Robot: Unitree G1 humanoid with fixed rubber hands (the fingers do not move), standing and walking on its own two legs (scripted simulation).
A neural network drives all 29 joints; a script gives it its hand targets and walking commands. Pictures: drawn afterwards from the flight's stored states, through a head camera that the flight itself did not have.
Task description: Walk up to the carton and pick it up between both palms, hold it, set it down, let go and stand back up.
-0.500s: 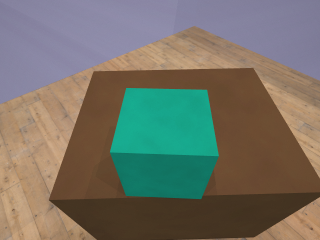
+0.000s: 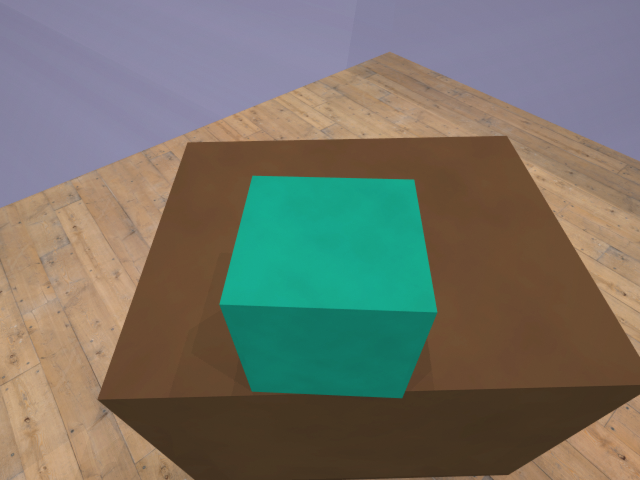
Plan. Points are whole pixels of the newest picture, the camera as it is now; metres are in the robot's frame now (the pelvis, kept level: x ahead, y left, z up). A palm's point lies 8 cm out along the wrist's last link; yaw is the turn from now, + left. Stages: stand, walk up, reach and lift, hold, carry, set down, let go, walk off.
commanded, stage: stand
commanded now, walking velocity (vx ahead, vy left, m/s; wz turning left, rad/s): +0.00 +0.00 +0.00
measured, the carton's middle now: (329, 290) +0.38 +0.02 +0.00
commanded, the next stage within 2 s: none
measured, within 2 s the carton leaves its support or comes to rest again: neither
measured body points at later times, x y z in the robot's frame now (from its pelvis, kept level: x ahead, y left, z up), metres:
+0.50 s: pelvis +0.00 +0.00 +0.00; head +0.01 +0.00 +0.45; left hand -0.02 +0.24 -0.15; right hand +0.00 -0.23 -0.15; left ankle +0.02 +0.12 -0.74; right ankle -0.04 -0.11 -0.74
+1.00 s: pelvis +0.00 +0.00 +0.00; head +0.01 +0.00 +0.45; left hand -0.02 +0.24 -0.15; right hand +0.00 -0.23 -0.15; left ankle +0.02 +0.12 -0.74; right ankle -0.04 -0.11 -0.74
